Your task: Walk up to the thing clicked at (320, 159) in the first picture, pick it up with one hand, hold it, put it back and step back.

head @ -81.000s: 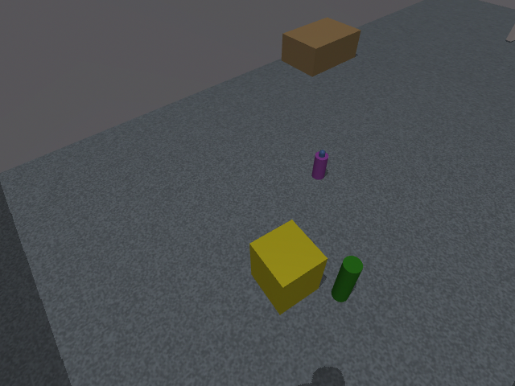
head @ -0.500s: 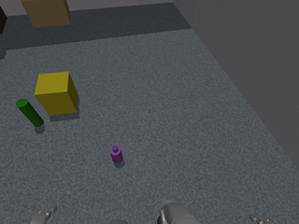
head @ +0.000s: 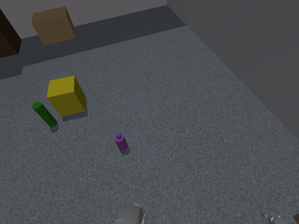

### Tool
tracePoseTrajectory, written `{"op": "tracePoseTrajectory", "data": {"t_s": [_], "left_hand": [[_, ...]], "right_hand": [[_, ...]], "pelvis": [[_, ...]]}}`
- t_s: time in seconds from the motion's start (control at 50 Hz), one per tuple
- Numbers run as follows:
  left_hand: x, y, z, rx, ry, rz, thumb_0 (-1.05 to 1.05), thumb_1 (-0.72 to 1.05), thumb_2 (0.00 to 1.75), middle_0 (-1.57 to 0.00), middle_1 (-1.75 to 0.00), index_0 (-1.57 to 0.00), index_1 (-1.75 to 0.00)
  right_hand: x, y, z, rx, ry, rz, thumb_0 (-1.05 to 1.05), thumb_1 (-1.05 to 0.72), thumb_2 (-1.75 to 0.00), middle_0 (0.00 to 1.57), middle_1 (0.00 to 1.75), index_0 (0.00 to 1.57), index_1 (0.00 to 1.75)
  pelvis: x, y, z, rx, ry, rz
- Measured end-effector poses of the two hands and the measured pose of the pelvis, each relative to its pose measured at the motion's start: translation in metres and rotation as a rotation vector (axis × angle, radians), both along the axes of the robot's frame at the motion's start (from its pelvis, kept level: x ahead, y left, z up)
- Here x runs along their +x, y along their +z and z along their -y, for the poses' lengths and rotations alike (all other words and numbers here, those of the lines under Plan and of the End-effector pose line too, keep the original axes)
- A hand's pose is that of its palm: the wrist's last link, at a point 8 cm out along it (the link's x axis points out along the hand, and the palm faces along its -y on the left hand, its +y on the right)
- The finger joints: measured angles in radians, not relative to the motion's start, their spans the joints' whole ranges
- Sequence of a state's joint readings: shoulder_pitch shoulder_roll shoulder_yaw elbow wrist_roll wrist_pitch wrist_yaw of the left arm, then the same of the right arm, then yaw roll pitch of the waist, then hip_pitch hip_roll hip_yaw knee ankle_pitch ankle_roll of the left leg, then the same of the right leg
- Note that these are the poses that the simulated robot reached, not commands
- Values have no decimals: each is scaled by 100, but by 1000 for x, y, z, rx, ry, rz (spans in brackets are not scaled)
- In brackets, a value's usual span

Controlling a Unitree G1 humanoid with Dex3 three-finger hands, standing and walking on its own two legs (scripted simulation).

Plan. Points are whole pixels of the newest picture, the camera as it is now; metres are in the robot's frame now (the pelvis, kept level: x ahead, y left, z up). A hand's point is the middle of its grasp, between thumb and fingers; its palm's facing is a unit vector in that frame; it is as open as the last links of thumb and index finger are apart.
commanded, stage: step back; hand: left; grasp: from the side
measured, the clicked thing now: (120, 140) +0.71 +0.29 -0.67
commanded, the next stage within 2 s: stand in 1.70 s
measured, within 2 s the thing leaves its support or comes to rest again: neither
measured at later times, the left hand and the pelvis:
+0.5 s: hand out of the picture -0.09 +0.24 -0.15, palm faces +0.07 -0.93 -0.36, open 7.4 cm; pelvis -0.17 -0.04 +0.00, yaw +4 degrees
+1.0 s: hand out of the picture -0.23 +0.24 -0.14, palm faces +0.11 -0.90 -0.42, open 7.4 cm; pelvis -0.24 -0.05 +0.00, yaw +6 degrees
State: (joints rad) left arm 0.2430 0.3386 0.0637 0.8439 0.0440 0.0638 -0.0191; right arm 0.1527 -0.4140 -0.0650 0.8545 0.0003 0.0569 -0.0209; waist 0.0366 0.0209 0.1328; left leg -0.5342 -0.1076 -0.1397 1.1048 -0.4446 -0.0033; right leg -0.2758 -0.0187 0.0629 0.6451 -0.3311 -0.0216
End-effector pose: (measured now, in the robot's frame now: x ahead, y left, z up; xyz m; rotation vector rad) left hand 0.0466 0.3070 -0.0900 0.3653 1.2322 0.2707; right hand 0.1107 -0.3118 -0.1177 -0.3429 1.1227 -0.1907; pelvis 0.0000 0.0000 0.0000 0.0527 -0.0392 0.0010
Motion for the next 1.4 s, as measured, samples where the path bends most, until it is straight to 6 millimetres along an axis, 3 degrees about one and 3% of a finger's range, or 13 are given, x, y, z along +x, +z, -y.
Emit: {"op": "tracePoseTrajectory", "data": {"t_s": [0.12, 0.26, 0.36, 0.46, 0.58, 0.66, 0.74, 0.84, 0.94, 1.04, 1.14, 1.24, 1.4], "left_hand": [[-1, 7, 1, 36, -15, 102, 0, 90, 90, -21, -30, -20, -30], [-27, -20, 0, -10, 3, 205, 0, 90, 90, -21, -30, -20, -30], [-72, -24, 14, -70, 26, 152, 0, 90, 90, -21, -30, -20, -30], [-126, -24, 22, -67, 45, 113, 0, 90, 90, -21, -30, -20, -30], [-200, -30, 39, -10, 28, 16, 0, 90, 90, -21, -30, -20, -30], [-247, -18, 56, -2, 50, -23, 0, 90, 90, -21, -30, -20, -30], [-273, -4, 60, 19, 82, -34, 0, 90, 90, -21, -30, -20, -30], [-282, 2, 51, 38, 94, 19, 0, 90, 90, -21, -30, -20, -30], [-285, -6, 33, 29, 116, 43, 0, 90, 90, -21, -30, -20, -30], [-278, -12, 31, -7, 100, 19, 0, 90, 90, -21, -30, -20, -30], [-252, -10, 38, -24, 59, 62, 0, 90, 90, -21, -30, -20, -30], [-229, -13, 54, -2, 53, 106, 0, 90, 90, -21, -30, -20, -30], [-216, -7, 66, -14, 81, 124, 0, 90, 90, -21, -30, -20, -30]], "right_hand": [[-69, -7, 9, -24, 22, -121, 0, -91, -90, 20, 30, 20, 30], [-120, -8, -2, -50, 72, -159, 1, -91, -90, 20, 30, 20, 30], [-140, 11, -1, -58, 90, -97, 1, -91, -90, 21, 30, 20, 30], [-142, 26, 13, -74, 114, -16, 1, -90, -90, 21, 30, 20, 30], [-151, 14, 41, -43, 111, 92, 0, -90, -90, 21, 30, 20, 30], [-183, 4, 51, -5, 73, 58, 0, -91, -90, 20, 30, 20, 30], [-220, -2, 56, 28, 50, -9, 0, -91, -90, 20, 30, 20, 30], [-260, -14, 54, 28, 71, -122, 0, -91, -90, 20, 30, 20, 30], [-274, -13, 39, 24, 98, -170, 1, -91, -90, 20, 30, 20, 30], [-272, 1, 30, 31, 76, -91, 1, -91, -90, 21, 30, 20, 30], [-267, 10, 41, 14, 62, -72, 0, -91, -90, 21, 30, 20, 30], [-250, -3, 62, 2, 45, -77, 0, -91, -90, 21, 30, 20, 30], [-218, -10, 55, 17, 88, -101, 0, -91, -90, 20, 30, 20, 30]], "pelvis": [[-37, -1, 8, -22, 56, -26], [-93, -16, 11, 1, 105, 19], [-124, -5, 14, -64, 109, 25], [-156, -1, 28, -70, 79, -5], [-199, -14, 52, -63, 23, 3], [-215, -9, 62, -65, 24, 21], [-224, 0, 65, -28, 35, 14], [-236, -2, 63, -44, 84, 4], [-243, -4, 53, -22, 120, 8], [-241, 1, 48, -33, 111, 11], [-234, 4, 56, -39, 104, 9], [-223, -6, 69, -62, 102, 24], [-206, -2, 66, -51, 126, 13]]}}
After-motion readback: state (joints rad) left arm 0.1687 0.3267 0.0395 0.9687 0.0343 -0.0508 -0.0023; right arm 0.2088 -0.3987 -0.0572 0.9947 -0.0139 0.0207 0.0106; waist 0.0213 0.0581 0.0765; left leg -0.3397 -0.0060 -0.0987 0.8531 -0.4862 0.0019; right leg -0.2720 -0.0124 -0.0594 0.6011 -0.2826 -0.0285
